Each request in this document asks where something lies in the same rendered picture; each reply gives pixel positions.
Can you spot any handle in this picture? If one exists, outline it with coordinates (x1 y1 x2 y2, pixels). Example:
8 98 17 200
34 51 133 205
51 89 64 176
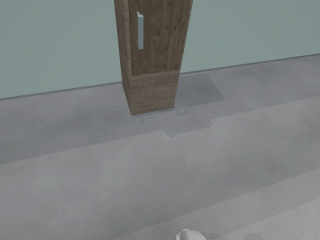
137 11 144 50

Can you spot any right robot thigh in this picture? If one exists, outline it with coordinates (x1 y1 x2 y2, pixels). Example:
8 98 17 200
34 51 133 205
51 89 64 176
175 230 206 240

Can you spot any cupboard door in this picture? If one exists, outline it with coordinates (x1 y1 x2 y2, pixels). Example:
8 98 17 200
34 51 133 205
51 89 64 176
128 0 191 76

